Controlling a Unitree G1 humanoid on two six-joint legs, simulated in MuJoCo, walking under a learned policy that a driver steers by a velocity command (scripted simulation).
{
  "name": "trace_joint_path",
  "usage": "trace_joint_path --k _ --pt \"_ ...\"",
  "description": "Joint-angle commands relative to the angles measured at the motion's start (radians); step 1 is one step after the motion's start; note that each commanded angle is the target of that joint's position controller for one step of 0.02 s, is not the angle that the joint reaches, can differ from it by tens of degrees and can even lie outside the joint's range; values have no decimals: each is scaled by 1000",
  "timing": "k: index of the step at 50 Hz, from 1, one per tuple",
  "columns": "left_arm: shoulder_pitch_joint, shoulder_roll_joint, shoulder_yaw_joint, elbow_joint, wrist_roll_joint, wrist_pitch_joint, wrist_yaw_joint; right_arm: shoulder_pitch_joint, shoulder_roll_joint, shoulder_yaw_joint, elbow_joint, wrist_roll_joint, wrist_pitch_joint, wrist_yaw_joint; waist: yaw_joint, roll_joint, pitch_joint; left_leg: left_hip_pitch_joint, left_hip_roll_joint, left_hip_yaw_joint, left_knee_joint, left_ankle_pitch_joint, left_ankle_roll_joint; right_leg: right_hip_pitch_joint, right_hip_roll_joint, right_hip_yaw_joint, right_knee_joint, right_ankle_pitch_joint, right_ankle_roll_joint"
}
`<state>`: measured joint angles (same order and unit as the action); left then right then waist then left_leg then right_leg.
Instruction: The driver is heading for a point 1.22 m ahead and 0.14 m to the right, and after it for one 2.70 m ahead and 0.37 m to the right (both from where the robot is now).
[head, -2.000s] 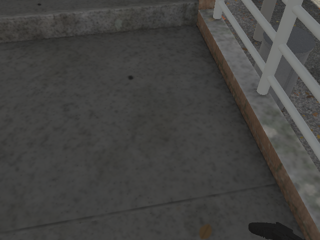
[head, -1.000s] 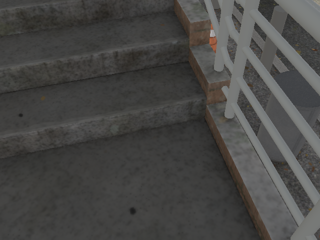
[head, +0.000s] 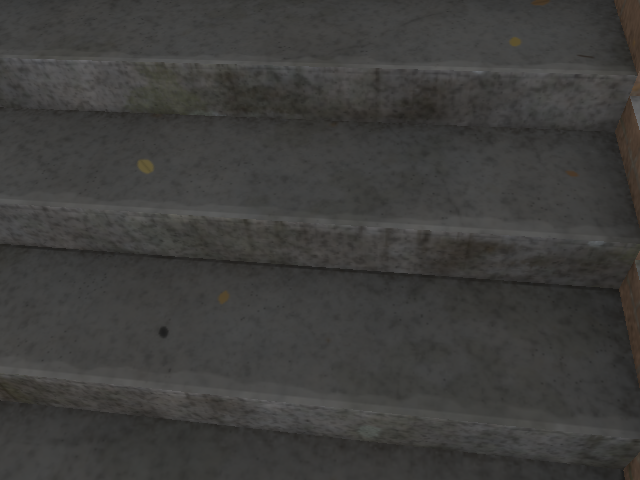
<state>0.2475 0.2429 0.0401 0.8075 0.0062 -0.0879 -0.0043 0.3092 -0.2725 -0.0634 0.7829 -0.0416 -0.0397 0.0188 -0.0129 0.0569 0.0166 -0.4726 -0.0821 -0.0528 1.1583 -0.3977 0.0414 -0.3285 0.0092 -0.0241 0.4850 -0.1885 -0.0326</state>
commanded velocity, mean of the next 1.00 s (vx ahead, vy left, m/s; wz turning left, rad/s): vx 0.06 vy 0.00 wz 0.04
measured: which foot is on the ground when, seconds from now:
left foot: up 0.00-0.24, down 0.26-1.00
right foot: down 0.00-1.00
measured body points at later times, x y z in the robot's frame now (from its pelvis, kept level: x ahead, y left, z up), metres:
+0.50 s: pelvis +0.12 +0.05 +0.00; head +0.12 +0.05 +0.45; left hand +0.15 +0.28 -0.15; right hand +0.23 -0.18 -0.13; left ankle +0.16 +0.13 -0.74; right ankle +0.08 -0.09 -0.74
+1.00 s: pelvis +0.12 +0.05 +0.00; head +0.12 +0.05 +0.45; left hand +0.13 +0.27 -0.15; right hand +0.15 -0.20 -0.15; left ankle +0.16 +0.13 -0.74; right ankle +0.08 -0.09 -0.74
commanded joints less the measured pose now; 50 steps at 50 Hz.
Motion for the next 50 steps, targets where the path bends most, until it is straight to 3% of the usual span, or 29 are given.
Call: trace_joint_path --k 1,4,6,8,11,12,13,14,15,16,18,20,21,22,24,27,35,50 --pt "27 91 14 -10 -1 -24 -7 97 -30 -3 -22 1 9 4 -41 -206 -102 -51 40 -30 -77 72 -19 142 -242 179 -151 796 -165" --pt "22 94 18 15 -1 -28 -7 50 2 13 -20 8 15 -6 -54 -217 -106 53 76 30 -308 166 -23 83 -200 82 -166 767 -129" --pt "53 119 32 23 -8 -24 0 -48 -3 18 -24 3 19 -9 -10 -219 -97 91 73 70 -417 246 -20 96 -180 60 -181 646 -99" --pt "108 116 31 47 -20 -14 12 -80 21 24 -28 11 13 -20 15 -212 -69 113 74 86 -491 275 -15 104 -202 81 -168 529 -97" --pt "86 108 34 55 -4 20 21 -77 18 16 4 3 -9 -39 13 -186 -19 215 79 96 -653 280 5 69 -193 110 -98 342 -87" --pt "105 81 26 59 2 22 27 -62 12 15 16 -6 -18 -44 7 -129 -27 285 95 55 -721 324 17 55 -169 113 -45 273 -61" --pt "145 37 9 61 6 16 35 -25 -45 6 21 -19 -32 -50 13 -29 -62 387 224 -72 -730 522 30 5 -131 90 24 129 -29" --pt "290 -27 -6 82 12 15 36 -32 -104 -3 6 -12 -38 -47 78 139 -97 444 395 -240 -731 775 119 -48 -32 13 110 -224 0" --pt "281 -4 -3 117 -5 35 47 0 -62 1 21 22 -26 -43 21 170 -126 386 401 -266 -766 751 200 13 -9 -2 149 -281 8" --pt "210 20 3 102 0 49 50 -28 -6 20 16 27 -19 -42 7 141 -108 358 368 -250 -806 672 195 32 -13 12 152 -300 7" --pt "173 -9 -7 115 -7 63 50 -105 16 32 13 31 -11 -48 39 129 -62 282 313 -186 -848 589 141 102 -29 14 80 -217 13" --pt "178 -15 -17 143 10 60 45 -139 14 32 19 36 -6 -50 56 89 -72 258 232 -98 -825 474 77 211 -52 32 -70 -16 20" --pt "158 4 -19 147 21 54 44 -127 10 29 27 36 -5 -49 39 54 -63 257 200 -83 -815 375 52 220 -83 68 -123 42 23" --pt "139 50 -10 160 22 54 40 -112 0 21 28 43 0 -48 16 10 -19 279 165 -60 -812 320 42 140 -91 85 -111 26 14" --pt "104 39 -10 178 6 58 36 -82 -13 14 54 39 -2 -48 5 -51 3 311 173 -65 -804 389 51 118 -75 61 -102 18 24" --pt "99 2 -22 201 -3 68 45 -82 -15 10 89 37 6 -49 16 -58 -26 332 172 -71 -796 422 53 158 -69 51 -104 5 43" --pt "74 12 -28 254 0 75 57 -82 -14 9 162 38 17 -54 14 -57 10 314 158 -65 -819 372 55 159 -82 56 -108 2 33" --pt "81 -2 -52 310 3 72 56 -59 -25 20 262 41 35 -54 -2 -67 49 310 143 -57 -849 231 40 119 -94 74 -138 -48 22"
